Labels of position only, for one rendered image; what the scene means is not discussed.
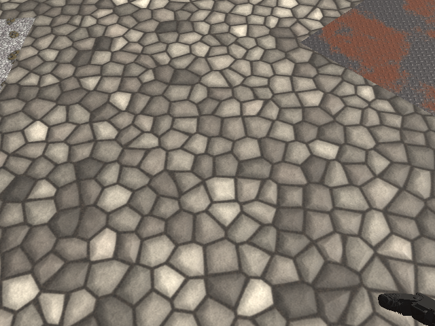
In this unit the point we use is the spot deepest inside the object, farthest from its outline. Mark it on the right robot hand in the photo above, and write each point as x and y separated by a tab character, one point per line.
419	306

